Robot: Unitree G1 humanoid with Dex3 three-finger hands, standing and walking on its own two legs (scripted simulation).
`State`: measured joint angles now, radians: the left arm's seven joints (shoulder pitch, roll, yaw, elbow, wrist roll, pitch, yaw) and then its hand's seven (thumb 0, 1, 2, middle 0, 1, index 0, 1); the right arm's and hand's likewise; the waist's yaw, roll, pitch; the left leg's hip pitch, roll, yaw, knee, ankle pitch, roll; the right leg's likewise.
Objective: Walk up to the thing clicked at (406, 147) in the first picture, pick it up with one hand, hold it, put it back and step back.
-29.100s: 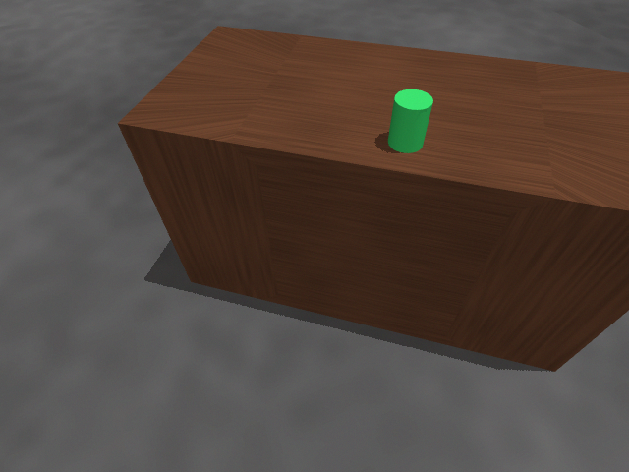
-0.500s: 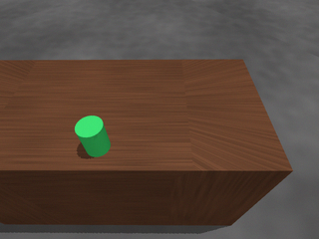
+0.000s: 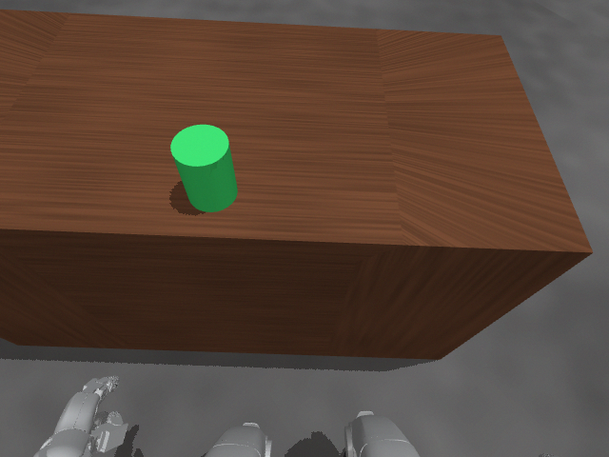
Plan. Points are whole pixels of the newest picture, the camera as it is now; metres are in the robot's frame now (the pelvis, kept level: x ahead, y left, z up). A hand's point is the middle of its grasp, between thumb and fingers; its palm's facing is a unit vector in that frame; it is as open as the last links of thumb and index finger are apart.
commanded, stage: step back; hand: left
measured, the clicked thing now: (207, 170) +0.50 +0.16 +0.01
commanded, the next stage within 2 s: none
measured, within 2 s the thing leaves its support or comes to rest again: neither
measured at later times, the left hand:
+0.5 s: hand out of the picture -0.02 +0.24 -0.11, palm faces -0.09 -0.91 -0.41, open 7.4 cm
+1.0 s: hand out of the picture -0.18 +0.27 -0.13, palm faces -0.07 -0.92 -0.38, open 7.4 cm
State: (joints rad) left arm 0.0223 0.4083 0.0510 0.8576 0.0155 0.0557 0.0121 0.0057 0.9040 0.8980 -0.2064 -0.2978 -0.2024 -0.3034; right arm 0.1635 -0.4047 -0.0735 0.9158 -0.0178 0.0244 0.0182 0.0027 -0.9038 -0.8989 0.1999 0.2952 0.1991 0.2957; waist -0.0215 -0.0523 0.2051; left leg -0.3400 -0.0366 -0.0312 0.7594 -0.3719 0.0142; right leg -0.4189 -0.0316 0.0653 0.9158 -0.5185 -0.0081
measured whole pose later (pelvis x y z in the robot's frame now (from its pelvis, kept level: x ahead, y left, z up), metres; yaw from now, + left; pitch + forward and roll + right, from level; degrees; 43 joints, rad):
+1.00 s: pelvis -0.28 +0.00 +0.02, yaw -4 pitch -2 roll -1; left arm 0.19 0.41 0.08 0.84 0.02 0.06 0.01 0.01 0.91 0.90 -0.20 -0.30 -0.20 -0.30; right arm 0.10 -0.36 -0.04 0.84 -0.03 0.02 -0.01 0.01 -0.90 -0.90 0.20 0.30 0.20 0.30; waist 0.02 -0.03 0.18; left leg -0.34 0.04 0.01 0.58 -0.20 0.02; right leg -0.37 0.08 0.12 1.09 -0.51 0.03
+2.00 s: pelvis -0.58 -0.02 +0.02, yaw -4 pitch -2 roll +0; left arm 0.27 0.35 0.05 0.98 0.05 -0.02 -0.01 0.01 0.90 0.90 -0.21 -0.30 -0.20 -0.30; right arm 0.21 -0.41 -0.06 0.97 -0.02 0.03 0.02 0.01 -0.90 -0.90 0.20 0.30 0.20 0.30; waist 0.04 0.04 0.07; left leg -0.37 -0.02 -0.09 0.79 -0.43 -0.02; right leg -0.20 0.01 0.01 0.59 -0.36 -0.02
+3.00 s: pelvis -0.53 +0.00 +0.04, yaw -2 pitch -3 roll +0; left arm 0.10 0.34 0.00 1.12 0.00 -0.03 -0.01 0.01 0.91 0.90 -0.21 -0.30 -0.20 -0.30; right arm 0.03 -0.34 -0.01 1.09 0.00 -0.02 0.01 0.00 -0.90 -0.90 0.20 0.30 0.20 0.30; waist 0.01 0.01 0.08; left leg -0.18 0.04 0.04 0.41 -0.18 -0.02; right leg -0.07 -0.02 -0.02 0.39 -0.27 0.01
